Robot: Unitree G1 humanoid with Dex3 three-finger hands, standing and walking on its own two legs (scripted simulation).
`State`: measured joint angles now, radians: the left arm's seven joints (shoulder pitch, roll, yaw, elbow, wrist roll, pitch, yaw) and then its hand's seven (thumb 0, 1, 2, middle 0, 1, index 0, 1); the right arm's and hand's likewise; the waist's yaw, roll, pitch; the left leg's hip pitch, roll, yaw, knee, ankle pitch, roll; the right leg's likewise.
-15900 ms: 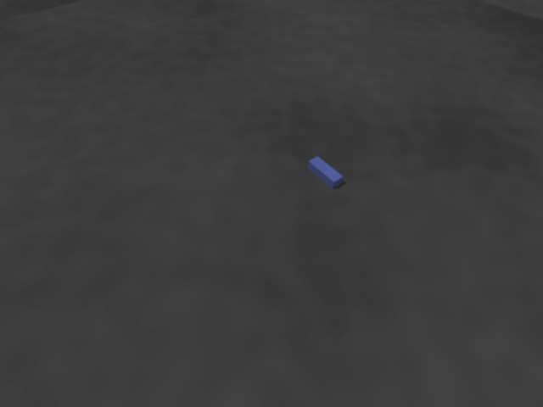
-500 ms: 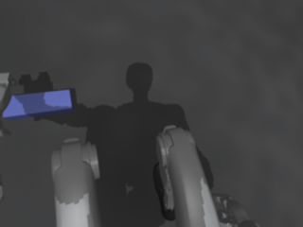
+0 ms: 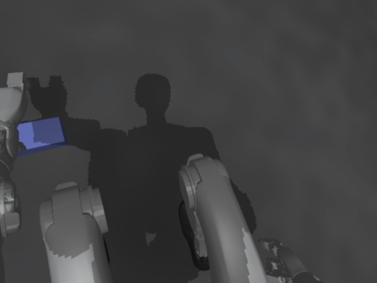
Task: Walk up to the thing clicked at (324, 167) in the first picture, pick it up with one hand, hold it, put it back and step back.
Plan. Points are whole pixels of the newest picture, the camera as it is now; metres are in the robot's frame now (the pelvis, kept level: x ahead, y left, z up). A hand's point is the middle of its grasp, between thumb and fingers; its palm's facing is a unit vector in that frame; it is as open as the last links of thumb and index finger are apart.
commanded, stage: approach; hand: left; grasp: from above
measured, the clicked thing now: (21, 140) +0.46 +0.29 -0.30
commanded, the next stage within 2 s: rest palm in 0.52 s
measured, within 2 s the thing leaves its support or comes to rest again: neither
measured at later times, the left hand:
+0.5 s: hand out of the picture +0.42 +0.31 -0.18, palm faces -0.44 -0.07 -0.90, open 13.9 cm
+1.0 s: hand (7, 142) +0.43 +0.29 -0.22, palm faces -0.49 -0.10 -0.86, open 14.1 cm
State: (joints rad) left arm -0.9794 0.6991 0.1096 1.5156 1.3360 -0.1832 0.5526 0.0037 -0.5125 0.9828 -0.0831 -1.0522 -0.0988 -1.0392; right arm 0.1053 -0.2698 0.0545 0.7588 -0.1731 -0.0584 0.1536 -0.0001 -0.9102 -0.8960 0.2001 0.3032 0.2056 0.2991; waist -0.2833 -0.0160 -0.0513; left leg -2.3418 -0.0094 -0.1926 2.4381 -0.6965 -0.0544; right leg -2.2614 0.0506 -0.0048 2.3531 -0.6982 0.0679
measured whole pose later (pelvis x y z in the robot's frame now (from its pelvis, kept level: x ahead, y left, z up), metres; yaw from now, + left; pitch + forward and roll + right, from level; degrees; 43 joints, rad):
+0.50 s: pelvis +0.00 +0.00 +0.00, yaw +0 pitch +33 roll -9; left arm -0.87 0.74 0.08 1.39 1.28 -0.30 0.45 0.00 -0.53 1.03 -0.10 -1.05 -0.10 -1.04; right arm 0.13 -0.28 0.05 0.75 -0.16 -0.04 0.16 0.00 -0.91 -0.90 0.20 0.30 0.21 0.30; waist -0.21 -0.03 -0.02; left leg -2.32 -0.02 -0.20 2.44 -0.70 -0.06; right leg -2.23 0.04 -0.01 2.35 -0.71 0.07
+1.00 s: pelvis +0.00 +0.00 -0.01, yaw -2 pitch +31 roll -10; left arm -0.97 0.85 0.13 1.63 1.32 -0.29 0.52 0.00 -0.51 0.99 -0.08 -1.03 -0.09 -1.02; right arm 0.14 -0.29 0.16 0.75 -0.22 -0.08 0.18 0.00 -0.90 -0.90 0.20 0.30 0.21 0.30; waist -0.31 -0.06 0.05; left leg -2.34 -0.01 -0.22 2.49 -0.69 -0.05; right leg -2.24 0.06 -0.03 2.37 -0.69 0.08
